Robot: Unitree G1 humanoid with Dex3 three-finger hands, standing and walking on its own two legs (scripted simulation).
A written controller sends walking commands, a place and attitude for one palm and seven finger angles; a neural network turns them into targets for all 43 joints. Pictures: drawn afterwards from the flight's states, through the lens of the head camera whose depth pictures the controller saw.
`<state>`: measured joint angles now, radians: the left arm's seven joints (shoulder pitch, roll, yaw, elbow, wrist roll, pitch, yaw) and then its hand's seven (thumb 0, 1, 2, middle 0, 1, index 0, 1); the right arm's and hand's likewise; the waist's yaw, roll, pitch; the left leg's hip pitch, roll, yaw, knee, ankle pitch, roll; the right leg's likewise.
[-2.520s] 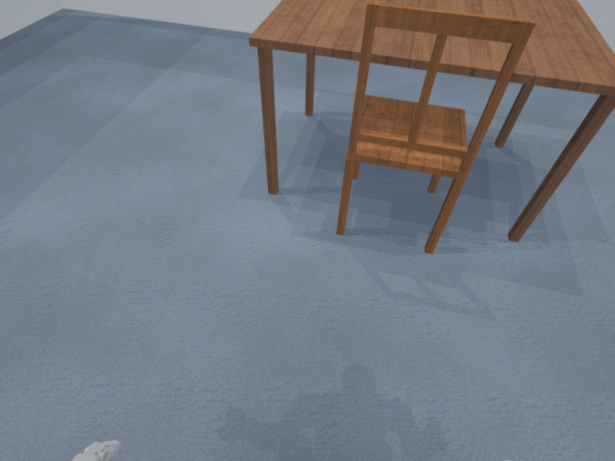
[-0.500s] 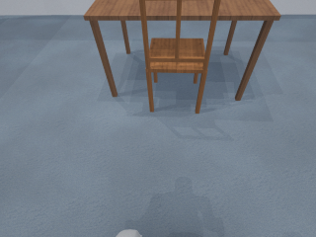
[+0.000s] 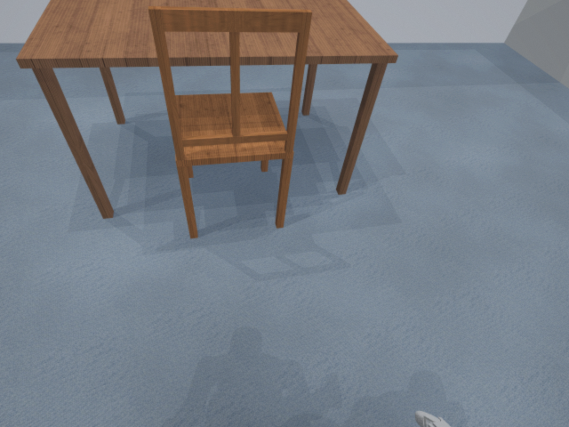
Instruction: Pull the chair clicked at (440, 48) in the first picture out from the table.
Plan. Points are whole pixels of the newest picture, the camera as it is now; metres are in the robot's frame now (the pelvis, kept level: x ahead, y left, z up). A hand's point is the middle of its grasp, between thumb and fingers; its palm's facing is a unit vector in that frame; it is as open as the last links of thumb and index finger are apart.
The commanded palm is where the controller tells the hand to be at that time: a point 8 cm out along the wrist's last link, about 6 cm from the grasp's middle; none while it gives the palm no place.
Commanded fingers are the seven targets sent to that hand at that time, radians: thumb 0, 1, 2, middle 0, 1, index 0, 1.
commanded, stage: walk to a spot facing it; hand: left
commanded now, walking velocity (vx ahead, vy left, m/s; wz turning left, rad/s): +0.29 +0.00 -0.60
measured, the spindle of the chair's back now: (235, 89) +1.00 +0.24 -0.07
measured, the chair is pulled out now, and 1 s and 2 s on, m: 0.00 0.00 0.00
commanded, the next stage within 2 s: none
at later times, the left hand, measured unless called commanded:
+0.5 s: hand (263, 294) +0.40 +0.07 -0.18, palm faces -0.40 -0.91 -0.12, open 7.3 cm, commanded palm none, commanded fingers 0.00 0.90 0.90 -0.20 -0.30 -0.20 -0.30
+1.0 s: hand (225, 259) +0.47 +0.17 -0.18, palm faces -0.43 -0.88 -0.22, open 7.3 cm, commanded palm none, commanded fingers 0.00 0.90 0.90 -0.20 -0.30 -0.20 -0.30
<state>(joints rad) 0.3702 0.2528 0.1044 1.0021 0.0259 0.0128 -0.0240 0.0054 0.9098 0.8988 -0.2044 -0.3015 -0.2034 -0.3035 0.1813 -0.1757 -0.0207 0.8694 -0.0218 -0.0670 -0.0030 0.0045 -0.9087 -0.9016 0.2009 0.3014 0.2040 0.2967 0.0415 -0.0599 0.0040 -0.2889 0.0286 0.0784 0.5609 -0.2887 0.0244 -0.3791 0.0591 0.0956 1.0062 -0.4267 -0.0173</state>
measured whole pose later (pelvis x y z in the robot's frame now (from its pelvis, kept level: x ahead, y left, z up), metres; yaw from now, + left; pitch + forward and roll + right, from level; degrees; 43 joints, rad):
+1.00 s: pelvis +0.37 -0.02 -0.01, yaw -36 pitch -1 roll -1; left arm 0.37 0.25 0.10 0.99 0.01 0.02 -0.01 0.00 0.91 0.90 -0.20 -0.30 -0.20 -0.30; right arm 0.03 -0.17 0.00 0.83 -0.02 -0.04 0.00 0.00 -0.91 -0.90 0.20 0.30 0.20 0.30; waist 0.10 -0.04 0.04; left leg -0.36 0.07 0.13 0.62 -0.24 0.03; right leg -0.35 0.05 0.06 0.97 -0.53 0.01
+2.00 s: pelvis +0.44 -0.05 +0.00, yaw -74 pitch +0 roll -1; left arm 0.20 0.25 0.10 0.91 0.02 0.08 -0.02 0.00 0.91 0.90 -0.21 -0.30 -0.21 -0.30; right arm 0.14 -0.19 -0.02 0.84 -0.02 0.01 -0.02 0.00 -0.91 -0.90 0.20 0.30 0.20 0.30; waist 0.02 -0.06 0.06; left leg -0.27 0.05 0.10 0.56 -0.30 0.03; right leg -0.47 0.07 0.09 0.91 -0.43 0.04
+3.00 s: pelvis +0.44 -0.11 +0.01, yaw -111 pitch -1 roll -2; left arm 0.29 0.25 0.11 0.98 0.03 0.06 -0.04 0.01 0.91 0.90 -0.20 -0.30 -0.20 -0.30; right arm 0.26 -0.18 -0.02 0.89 -0.02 -0.03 -0.02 0.00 -0.91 -0.90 0.20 0.30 0.20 0.30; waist 0.02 -0.04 0.03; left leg -0.18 0.08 0.18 0.48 -0.28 0.02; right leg -0.50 0.00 0.00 1.12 -0.34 0.03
